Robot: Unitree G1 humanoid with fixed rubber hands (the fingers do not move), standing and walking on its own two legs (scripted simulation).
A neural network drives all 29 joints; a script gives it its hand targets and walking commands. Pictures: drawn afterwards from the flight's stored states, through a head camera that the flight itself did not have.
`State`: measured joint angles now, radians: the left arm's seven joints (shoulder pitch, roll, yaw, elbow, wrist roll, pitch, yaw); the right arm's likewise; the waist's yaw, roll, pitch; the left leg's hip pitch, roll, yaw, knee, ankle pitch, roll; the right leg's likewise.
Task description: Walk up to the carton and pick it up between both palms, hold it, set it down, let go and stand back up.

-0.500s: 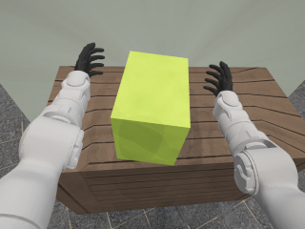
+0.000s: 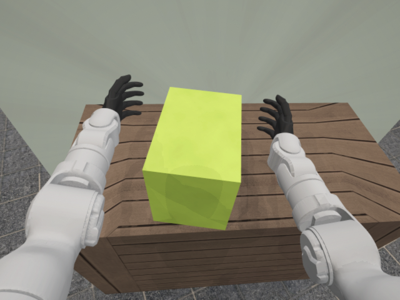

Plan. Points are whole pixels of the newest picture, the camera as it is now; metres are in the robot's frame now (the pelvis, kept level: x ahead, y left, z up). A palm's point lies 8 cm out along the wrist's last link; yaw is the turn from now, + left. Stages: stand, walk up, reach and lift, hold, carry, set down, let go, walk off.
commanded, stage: set down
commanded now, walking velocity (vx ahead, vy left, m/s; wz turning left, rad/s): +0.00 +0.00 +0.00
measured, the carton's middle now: (197, 158) +0.45 -0.03 -0.01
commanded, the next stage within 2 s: none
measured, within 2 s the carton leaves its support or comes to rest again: neither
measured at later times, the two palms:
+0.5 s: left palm (93, 158) +0.39 +0.19 +0.08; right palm (279, 176) +0.32 -0.18 +0.07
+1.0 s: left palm (85, 205) +0.31 +0.20 +0.04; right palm (283, 214) +0.26 -0.18 +0.03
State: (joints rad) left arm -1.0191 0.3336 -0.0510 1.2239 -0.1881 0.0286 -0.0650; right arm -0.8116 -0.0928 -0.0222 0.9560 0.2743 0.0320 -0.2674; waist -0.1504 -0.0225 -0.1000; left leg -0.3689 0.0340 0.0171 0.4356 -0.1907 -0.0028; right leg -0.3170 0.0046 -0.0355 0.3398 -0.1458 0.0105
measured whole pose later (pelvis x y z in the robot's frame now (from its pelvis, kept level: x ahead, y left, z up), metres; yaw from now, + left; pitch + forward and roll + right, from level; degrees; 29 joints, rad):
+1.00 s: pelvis +0.01 +0.01 +0.00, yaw -1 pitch -4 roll -1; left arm -0.14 0.29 -0.02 0.39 -0.19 0.05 -0.10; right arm 0.02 0.00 0.00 0.31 0.16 -0.10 -0.28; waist -0.03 -0.01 0.06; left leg -0.12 0.03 0.04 0.43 -0.24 0.00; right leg -0.07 0.00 -0.01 0.33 -0.18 0.01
